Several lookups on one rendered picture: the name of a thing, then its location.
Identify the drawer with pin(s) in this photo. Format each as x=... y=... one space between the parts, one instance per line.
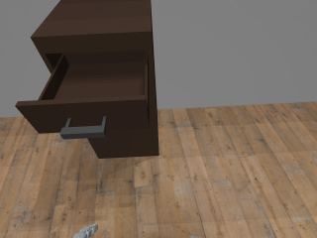
x=87 y=86

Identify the cabinet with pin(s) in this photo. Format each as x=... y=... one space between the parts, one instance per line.
x=83 y=26

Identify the handle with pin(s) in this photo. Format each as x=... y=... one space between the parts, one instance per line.
x=83 y=132

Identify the robot left hand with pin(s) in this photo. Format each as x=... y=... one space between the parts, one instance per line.
x=86 y=231

